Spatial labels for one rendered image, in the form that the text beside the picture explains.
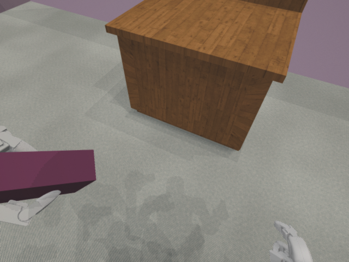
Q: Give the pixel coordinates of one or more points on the table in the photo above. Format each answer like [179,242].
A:
[205,66]

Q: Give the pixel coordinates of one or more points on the sponge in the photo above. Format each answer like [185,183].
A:
[30,175]

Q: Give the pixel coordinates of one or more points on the left robot hand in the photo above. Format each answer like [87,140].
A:
[16,212]

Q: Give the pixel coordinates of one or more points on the right robot hand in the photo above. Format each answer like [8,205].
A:
[295,251]

